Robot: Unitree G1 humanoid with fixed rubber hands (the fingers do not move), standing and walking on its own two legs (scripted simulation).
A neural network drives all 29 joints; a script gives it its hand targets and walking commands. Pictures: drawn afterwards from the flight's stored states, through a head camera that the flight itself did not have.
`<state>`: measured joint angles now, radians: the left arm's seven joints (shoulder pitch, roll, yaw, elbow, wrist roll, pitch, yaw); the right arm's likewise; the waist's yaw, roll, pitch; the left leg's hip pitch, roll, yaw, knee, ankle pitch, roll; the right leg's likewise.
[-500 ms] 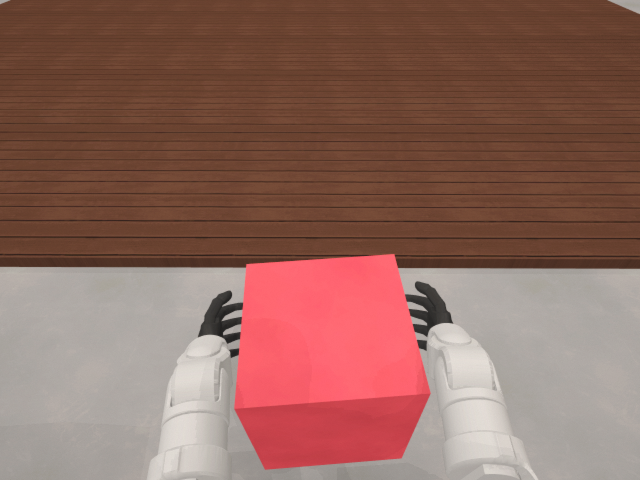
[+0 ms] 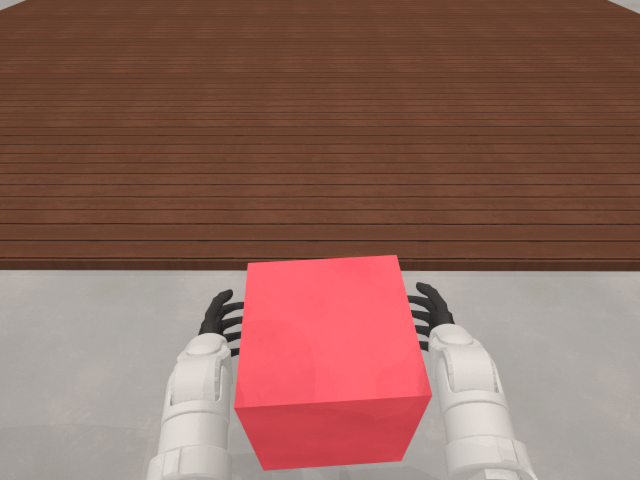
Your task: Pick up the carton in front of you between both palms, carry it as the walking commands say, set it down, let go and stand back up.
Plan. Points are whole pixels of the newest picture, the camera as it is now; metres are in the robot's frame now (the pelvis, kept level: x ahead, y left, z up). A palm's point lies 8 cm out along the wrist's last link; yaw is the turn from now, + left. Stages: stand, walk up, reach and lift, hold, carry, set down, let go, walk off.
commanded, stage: reach and lift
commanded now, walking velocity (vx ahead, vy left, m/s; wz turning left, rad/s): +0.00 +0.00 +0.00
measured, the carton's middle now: (327, 366) +0.30 +0.00 -0.04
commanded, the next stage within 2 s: hold in 0.28 s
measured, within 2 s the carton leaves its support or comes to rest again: neither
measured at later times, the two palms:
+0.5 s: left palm (205, 341) +0.28 +0.15 +0.05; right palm (442, 329) +0.28 -0.15 +0.06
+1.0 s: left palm (205, 341) +0.28 +0.15 +0.06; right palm (443, 324) +0.28 -0.15 +0.07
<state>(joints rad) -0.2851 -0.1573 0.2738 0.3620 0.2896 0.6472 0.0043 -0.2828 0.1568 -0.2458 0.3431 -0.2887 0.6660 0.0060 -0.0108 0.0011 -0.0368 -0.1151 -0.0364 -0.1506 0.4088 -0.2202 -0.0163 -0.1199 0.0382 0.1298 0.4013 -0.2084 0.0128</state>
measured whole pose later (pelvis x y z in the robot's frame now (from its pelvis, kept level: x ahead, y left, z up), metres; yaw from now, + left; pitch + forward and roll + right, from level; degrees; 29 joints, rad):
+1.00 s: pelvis -0.01 +0.00 +0.00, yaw +0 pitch -4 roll +0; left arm -0.30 -0.16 0.28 0.28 0.29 0.75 0.00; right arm -0.32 0.17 -0.25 0.27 -0.28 0.77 0.00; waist 0.00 -0.01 -0.08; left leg -0.16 -0.02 -0.10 0.48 -0.32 -0.02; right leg -0.16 0.02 0.10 0.48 -0.30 0.01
